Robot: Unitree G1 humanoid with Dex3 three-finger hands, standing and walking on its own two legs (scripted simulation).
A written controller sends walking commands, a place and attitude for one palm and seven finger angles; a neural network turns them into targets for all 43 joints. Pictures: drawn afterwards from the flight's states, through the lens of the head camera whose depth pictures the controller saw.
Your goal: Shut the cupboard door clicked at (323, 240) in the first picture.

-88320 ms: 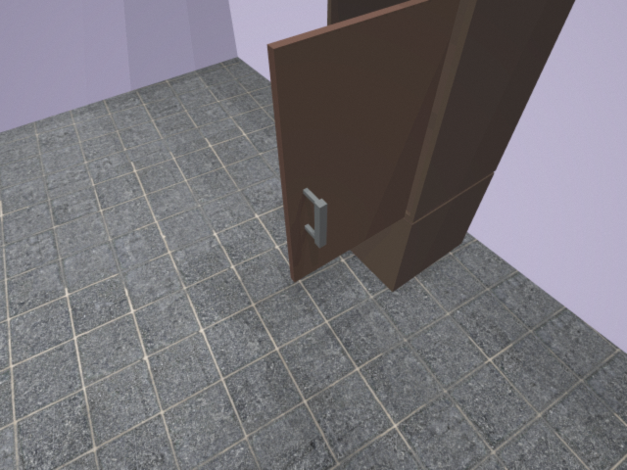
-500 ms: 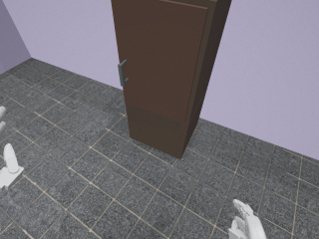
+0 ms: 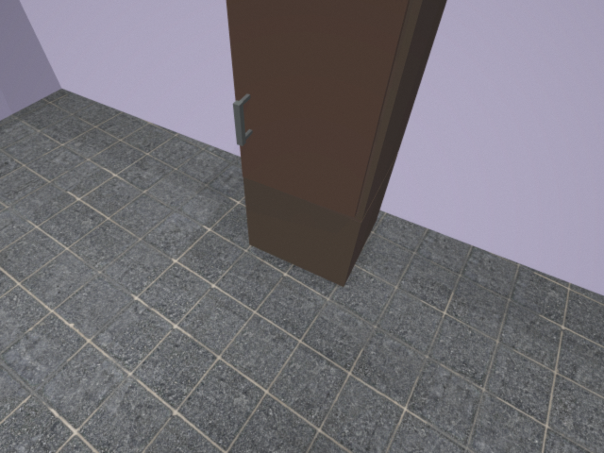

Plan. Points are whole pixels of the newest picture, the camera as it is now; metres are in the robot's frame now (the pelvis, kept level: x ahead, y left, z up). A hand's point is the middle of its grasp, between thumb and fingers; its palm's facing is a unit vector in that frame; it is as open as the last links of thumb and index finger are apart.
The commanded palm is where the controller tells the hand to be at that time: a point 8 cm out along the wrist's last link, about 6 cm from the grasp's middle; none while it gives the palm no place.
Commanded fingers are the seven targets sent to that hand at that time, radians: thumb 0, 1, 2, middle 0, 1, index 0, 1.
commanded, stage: let the arm hang, fingers relaxed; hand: left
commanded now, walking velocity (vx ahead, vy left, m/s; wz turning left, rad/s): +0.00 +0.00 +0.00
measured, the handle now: (243, 120) +0.91 +0.19 -0.10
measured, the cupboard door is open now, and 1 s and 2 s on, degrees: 2 2 2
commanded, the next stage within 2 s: look to check the result in 0.76 s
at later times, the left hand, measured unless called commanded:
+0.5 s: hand out of the picture -0.03 +0.18 -0.17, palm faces +0.01 -0.98 -0.20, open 7.3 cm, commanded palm none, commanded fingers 0.00 0.90 0.90 -0.20 -0.30 -0.20 -0.30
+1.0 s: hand out of the picture -0.02 +0.16 -0.17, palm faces +0.01 -0.98 -0.19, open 7.3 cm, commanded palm none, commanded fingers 0.00 0.90 0.90 -0.20 -0.30 -0.20 -0.30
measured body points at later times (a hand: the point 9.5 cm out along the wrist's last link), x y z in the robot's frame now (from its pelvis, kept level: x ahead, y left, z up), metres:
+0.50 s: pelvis -0.01 +0.00 +0.01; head -0.02 +0.00 +0.45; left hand -0.03 +0.23 -0.15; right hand -0.02 -0.22 -0.16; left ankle +0.05 +0.10 -0.74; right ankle -0.02 -0.13 -0.74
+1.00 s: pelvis +0.00 -0.01 +0.01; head +0.02 -0.01 +0.46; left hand -0.02 +0.21 -0.15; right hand -0.02 -0.23 -0.16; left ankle +0.05 +0.10 -0.74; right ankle -0.02 -0.13 -0.74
